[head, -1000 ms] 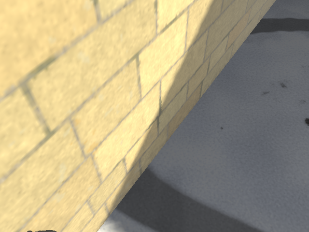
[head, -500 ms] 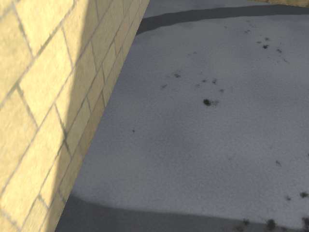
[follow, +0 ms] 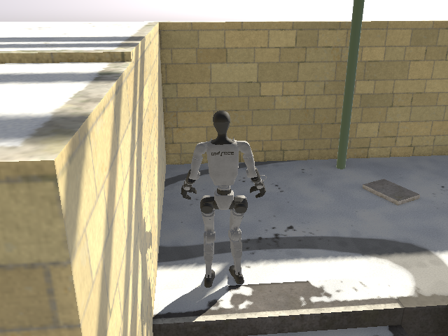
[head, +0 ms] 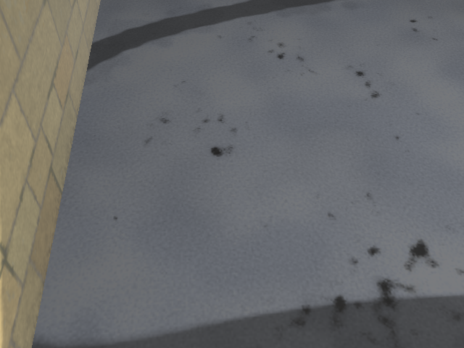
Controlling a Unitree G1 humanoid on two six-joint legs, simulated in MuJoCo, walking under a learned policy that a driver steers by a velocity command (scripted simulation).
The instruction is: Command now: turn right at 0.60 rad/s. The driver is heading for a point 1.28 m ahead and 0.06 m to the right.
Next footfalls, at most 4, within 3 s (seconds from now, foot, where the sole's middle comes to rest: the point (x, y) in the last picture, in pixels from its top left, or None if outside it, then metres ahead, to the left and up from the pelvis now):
0.42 right None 0.01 -0.14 -0.77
0.90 left None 0.46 -0.14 -0.77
1.34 right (364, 294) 0.66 -0.40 -0.77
1.86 left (258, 226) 0.89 -0.08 -0.77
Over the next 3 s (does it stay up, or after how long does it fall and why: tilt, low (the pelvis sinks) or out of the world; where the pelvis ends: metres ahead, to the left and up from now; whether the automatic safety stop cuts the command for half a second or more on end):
stays up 1.20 -0.03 0.00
